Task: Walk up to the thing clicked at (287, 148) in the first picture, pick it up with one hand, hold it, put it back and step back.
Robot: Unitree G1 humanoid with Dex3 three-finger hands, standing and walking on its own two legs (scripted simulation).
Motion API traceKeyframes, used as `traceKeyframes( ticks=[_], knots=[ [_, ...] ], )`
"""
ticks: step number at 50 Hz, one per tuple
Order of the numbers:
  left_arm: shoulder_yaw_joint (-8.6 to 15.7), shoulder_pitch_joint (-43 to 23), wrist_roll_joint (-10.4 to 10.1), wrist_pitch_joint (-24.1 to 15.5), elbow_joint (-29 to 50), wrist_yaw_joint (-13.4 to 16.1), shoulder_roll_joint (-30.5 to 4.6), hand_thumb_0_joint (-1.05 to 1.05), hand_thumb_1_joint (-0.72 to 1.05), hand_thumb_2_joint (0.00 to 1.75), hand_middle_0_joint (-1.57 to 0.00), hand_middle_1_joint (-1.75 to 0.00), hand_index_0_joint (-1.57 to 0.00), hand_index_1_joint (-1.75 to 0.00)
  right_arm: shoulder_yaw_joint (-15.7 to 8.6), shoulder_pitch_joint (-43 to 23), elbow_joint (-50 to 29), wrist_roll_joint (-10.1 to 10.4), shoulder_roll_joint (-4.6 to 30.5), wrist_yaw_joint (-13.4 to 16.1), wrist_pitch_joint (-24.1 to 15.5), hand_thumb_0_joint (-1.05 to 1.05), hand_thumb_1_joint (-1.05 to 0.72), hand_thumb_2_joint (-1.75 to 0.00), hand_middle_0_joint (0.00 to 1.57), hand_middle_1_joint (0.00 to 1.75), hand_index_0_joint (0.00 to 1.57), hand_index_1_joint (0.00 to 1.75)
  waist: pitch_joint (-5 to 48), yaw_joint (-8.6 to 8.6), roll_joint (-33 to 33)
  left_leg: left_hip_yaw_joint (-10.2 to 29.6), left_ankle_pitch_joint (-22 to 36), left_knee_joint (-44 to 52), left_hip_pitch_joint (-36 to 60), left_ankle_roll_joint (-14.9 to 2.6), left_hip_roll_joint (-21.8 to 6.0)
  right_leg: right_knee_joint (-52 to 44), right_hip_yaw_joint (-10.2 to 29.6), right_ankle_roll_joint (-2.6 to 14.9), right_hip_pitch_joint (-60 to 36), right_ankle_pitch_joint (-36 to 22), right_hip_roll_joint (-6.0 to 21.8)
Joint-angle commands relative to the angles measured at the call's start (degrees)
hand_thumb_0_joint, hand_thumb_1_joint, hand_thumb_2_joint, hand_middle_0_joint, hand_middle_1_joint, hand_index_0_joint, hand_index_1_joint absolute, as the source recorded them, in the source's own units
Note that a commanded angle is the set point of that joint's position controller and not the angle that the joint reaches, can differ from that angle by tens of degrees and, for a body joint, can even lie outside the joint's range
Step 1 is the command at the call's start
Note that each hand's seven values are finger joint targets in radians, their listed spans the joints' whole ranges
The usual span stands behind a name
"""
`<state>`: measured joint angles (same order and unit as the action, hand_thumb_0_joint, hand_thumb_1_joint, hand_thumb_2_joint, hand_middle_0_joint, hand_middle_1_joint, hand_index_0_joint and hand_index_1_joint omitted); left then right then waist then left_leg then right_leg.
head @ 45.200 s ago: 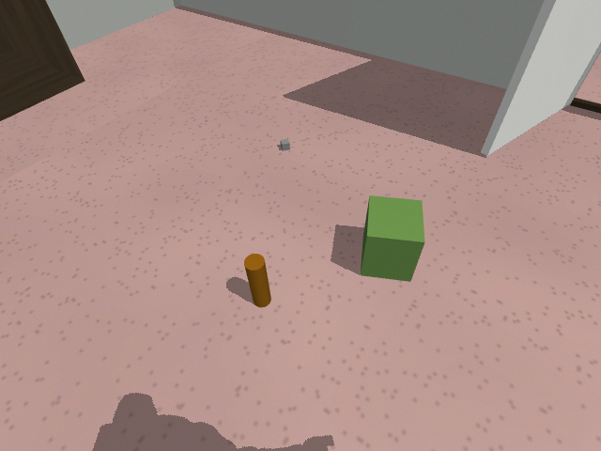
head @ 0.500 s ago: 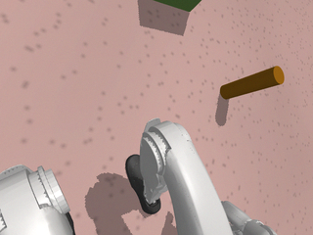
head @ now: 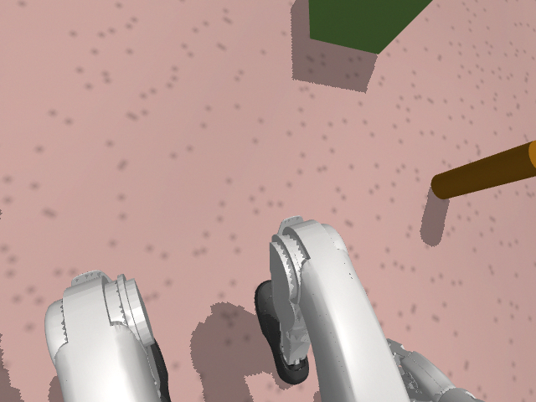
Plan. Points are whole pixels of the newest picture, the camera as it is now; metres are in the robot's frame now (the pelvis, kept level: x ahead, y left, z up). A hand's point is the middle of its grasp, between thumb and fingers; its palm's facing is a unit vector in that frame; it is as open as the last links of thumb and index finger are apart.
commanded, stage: settle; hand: left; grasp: from above
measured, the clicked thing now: out of the picture +0.47 +0.36 -0.21
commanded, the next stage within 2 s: lift in 0.28 s
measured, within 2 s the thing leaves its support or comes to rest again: neither
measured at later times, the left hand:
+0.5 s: hand out of the picture +0.45 +0.34 -0.12, palm faces -0.42 -0.10 -0.90, open 5.3 cm
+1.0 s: hand out of the picture +0.38 +0.34 +0.02, palm faces -0.42 -0.12 -0.90, open 5.2 cm
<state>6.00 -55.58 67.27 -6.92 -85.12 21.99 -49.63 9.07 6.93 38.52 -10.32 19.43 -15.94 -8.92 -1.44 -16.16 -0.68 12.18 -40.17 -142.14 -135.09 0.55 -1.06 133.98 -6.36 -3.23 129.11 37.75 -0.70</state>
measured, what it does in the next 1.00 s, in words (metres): rises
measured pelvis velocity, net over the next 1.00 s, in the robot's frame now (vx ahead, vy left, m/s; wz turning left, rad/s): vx -0.01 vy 0.00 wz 0.11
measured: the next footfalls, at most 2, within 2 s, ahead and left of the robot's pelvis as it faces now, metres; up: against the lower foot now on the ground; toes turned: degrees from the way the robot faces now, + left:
none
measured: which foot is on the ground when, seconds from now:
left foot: down 0.00-1.00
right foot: down 0.00-1.00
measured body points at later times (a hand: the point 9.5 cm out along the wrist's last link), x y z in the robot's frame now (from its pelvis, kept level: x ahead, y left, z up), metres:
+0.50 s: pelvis -0.01 +0.00 +0.02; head +0.22 +0.08 +0.40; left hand +0.47 +0.34 -0.07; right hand +0.07 -0.27 -0.08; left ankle +0.07 +0.13 -0.28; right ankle +0.11 -0.13 -0.28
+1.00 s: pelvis -0.01 +0.00 +0.11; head +0.17 +0.06 +0.51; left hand +0.40 +0.35 +0.07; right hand +0.12 -0.26 -0.01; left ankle +0.06 +0.13 -0.28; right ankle +0.11 -0.13 -0.28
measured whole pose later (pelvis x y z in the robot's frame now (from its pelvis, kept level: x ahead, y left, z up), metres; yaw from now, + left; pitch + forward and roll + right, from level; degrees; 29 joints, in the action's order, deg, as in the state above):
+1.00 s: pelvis -0.01 +0.00 +0.11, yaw +7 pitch +33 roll -7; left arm 0.8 -39.2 60.1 -5.2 -53.1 4.1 -37.3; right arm -0.7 10.3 36.6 -1.4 16.1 -5.2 2.3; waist 9.8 -7.1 3.1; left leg 5.8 -36.7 -120.4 -117.6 -0.2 -1.2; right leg 116.1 -2.5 -2.5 113.6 36.1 1.4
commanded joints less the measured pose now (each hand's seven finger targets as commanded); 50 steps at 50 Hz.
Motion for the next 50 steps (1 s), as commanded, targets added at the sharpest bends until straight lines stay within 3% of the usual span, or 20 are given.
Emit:
traceKeyframes(
  ticks=[1, 3, 8, 9, 13, 18, 19, 20, 21, 22, 26, 30, 35, 40, 46, 50],
  knots=[
    [-0.7, -18.1, -0.8, -2.4, 12.0, -1.6, -11.3, 0.00, 0.89, 0.05, -1.28, -0.05, -1.30, -0.03, -5.9, 12.3, -0.2, 1.3, 15.4, 1.7, 1.5, 0.00, -0.91, -0.90, 0.20, 0.30, 0.20, 0.30, 38.0, -2.13, 19.0, -6.3, 8.1, 15.6, 26.0, -1.75, 0.3, -12.9, -4.8, 4.80, -21.0, -9.8, -2.3],
    [0.6, -18.4, 0.2, -3.4, 13.3, -2.0, -13.7, 0.00, 0.89, 0.03, -1.26, -0.04, -1.29, -0.03, -6.3, 12.7, -0.6, 1.5, 15.8, 2.5, 2.1, 0.00, -0.90, -0.90, 0.20, 0.30, 0.20, 0.30, 37.7, -1.70, 17.8, -6.6, 7.5, 15.5, 25.8, -1.74, 0.7, -13.7, -4.6, 4.86, -20.7, -8.3, -2.1],
    [0.7, -18.2, 1.9, -4.4, 13.9, -2.1, -12.8, 0.00, 0.84, 0.04, -1.23, -0.03, -1.24, -0.02, -6.9, 12.6, -0.8, 2.0, 14.4, 4.1, 3.7, 0.00, -0.90, -0.90, 0.20, 0.30, 0.20, 0.30, 39.5, -0.63, 19.2, -7.5, 8.6, 16.1, 28.3, -1.37, 0.9, -14.0, -3.9, 5.36, -19.6, -8.7, -2.0],
    [1.7, -20.0, 2.0, -4.6, 16.3, -1.7, -14.2, 0.00, 0.83, 0.05, -1.23, -0.03, -1.24, -0.02, -7.1, 12.7, -0.8, 2.2, 14.6, 4.6, 4.1, 0.00, -0.90, -0.90, 0.20, 0.30, 0.20, 0.30, 40.9, 0.27, 20.1, -7.8, 8.8, 16.6, 29.1, -1.38, 1.2, -14.1, -4.0, 5.35, -19.1, -9.3, -1.7],
    [1.3, -18.6, 2.7, -3.5, 14.8, -1.6, -12.7, 0.00, 0.84, 0.10, -1.23, -0.05, -1.24, -0.04, -8.0, 13.1, -0.6, 2.7, 14.0, 5.1, 5.0, 0.00, -0.90, -0.90, 0.20, 0.30, 0.20, 0.30, 42.0, 1.12, 22.4, -7.9, 10.1, 18.9, 31.9, -1.12, 1.1, -13.6, -3.8, 5.60, -18.0, -10.8, -1.4],
    [0.1, -19.7, 2.1, -2.1, 15.2, -2.3, -10.9, 0.00, 0.83, 0.10, -1.23, -0.04, -1.23, -0.03, -8.5, 13.8, -0.6, 3.2, 13.1, 5.8, 6.0, 0.00, -0.90, -0.90, 0.20, 0.30, 0.20, 0.30, 42.7, 0.81, 21.6, -8.6, 11.0, 20.1, 32.2, -1.52, 1.2, -14.8, -3.3, 5.45, -18.9, -11.9, -1.2],
    [0.1, -20.0, 1.8, -1.9, 15.0, -2.6, -10.8, 0.00, 0.90, 0.02, -1.27, -0.10, -1.30, -0.07, -8.4, 14.4, -0.4, 3.1, 13.0, 5.9, 6.0, 0.00, -0.93, -0.91, 0.20, 0.30, 0.20, 0.30, 43.0, 0.27, 20.0, -8.6, 11.2, 19.7, 31.8, -1.74, 1.2, -15.2, -3.2, 5.40, -19.8, -12.1, -1.2],
    [0.0, -19.6, 1.5, -1.8, 15.6, -3.0, -10.3, 0.00, 0.82, 0.07, -1.20, -0.02, -1.22, 0.00, -8.7, 14.5, -0.5, 3.3, 13.0, 6.1, 6.2, 0.00, -0.89, -0.89, 0.20, 0.30, 0.20, 0.30, 44.1, 0.62, 20.0, -8.7, 11.8, 20.0, 32.5, -1.76, 1.3, -15.4, -3.1, 5.28, -20.4, -12.6, -1.0],
    [0.7, -18.3, 1.2, -1.5, 15.2, -3.2, -11.4, 0.00, 0.89, 0.00, -1.25, -0.09, -1.29, -0.05, -8.8, 14.4, -0.4, 3.5, 12.9, 6.2, 6.3, 0.00, -0.93, -0.91, 0.20, 0.30, 0.20, 0.30, 44.1, 1.67, 19.8, -9.1, 12.3, 20.0, 32.4, -1.83, 1.3, -15.7, -2.7, 5.30, -20.8, -12.9, -1.0],
    [0.8, -19.1, 0.7, -1.3, 16.7, -3.7, -10.7, 0.00, 0.93, 0.02, -1.26, -0.09, -1.30, -0.05, -9.1, 15.0, -0.6, 3.5, 12.9, 6.3, 6.3, 0.00, -0.91, -0.91, 0.20, 0.30, 0.20, 0.30, 45.2, 1.15, 19.6, -9.2, 12.4, 20.3, 32.7, -1.85, 1.4, -16.1, -2.7, 5.22, -21.4, -13.1, -0.9],
    [0.8, -16.2, -1.2, -0.3, 18.5, -6.8, -10.4, 0.00, 0.92, 0.03, -1.26, -0.10, -1.29, -0.06, -10.2, 15.4, -0.6, 4.5, 12.3, 6.7, 7.0, 0.00, -0.91, -0.91, 0.20, 0.30, 0.20, 0.30, 45.9, 3.01, 20.0, -9.4, 10.7, 23.3, 34.2, -1.81, 1.4, -17.5, -2.2, 5.48, -22.6, -11.0, -0.7],
    [1.0, -14.7, -1.9, -0.2, 24.3, -9.7, -9.7, 0.00, 0.91, 0.05, -1.26, -0.09, -1.29, -0.05, -11.4, 14.8, -1.5, 5.3, 11.6, 7.5, 8.2, 0.00, -0.91, -0.91, 0.20, 0.30, 0.20, 0.30, 47.7, 4.60, 21.1, -9.5, 8.8, 26.1, 36.3, -1.83, 1.5, -19.1, -1.3, 5.65, -23.7, -9.2, -0.5],
    [1.8, -11.5, -3.2, -0.6, 31.9, -11.6, -9.6, 0.00, 0.89, 0.10, -1.23, -0.13, -1.26, -0.10, -12.6, 15.3, -2.1, 6.6, 10.6, 8.8, 9.4, 0.00, -0.91, -0.90, 0.20, 0.30, 0.20, 0.30, 51.1, 6.01, 16.6, -10.6, 11.2, 27.4, 37.8, -2.55, 1.7, -22.9, 0.1, 5.11, -28.9, -11.2, -0.3],
    [-0.1, -7.6, -5.2, -0.2, 35.1, -13.5, -5.3, 0.00, 0.86, 0.11, -1.19, -0.17, -1.23, -0.13, -13.5, 15.2, -2.5, 7.6, 9.9, 10.0, 9.7, 0.00, -0.91, -0.90, 0.20, 0.30, 0.20, 0.30, 47.5, 6.10, 14.8, -9.4, 10.6, 31.5, 40.4, -2.55, 1.4, -26.0, 0.2, 5.03, -28.9, -10.9, -0.1],
    [-1.4, -2.1, -7.5, 1.1, 40.8, -15.5, -3.2, 0.00, 0.81, 0.11, -1.14, -0.20, -1.18, -0.16, -14.1, 13.1, -4.5, 8.7, 9.1, 11.4, 10.2, 0.00, -0.91, -0.90, 0.20, 0.30, 0.20, 0.30, 47.0, 8.02, 13.7, -8.3, 4.1, 39.1, 43.8, -2.66, 1.1, -31.0, 0.8, 4.79, -33.6, -6.1, -0.5],
    [-2.3, 0.8, -9.0, 2.7, 47.0, -16.7, -1.2, 0.00, 0.84, 0.11, -1.15, -0.20, -1.19, -0.16, -14.5, 10.9, -5.6, 9.7, 8.7, 12.7, 10.4, 0.00, -0.90, -0.90, 0.20, 0.30, 0.20, 0.30, 47.1, 8.81, 14.7, -5.9, 2.8, 45.5, 51.5, -2.04, 0.4, -33.4, 0.4, 4.55, -36.0, -6.7, -0.4]
  ],
)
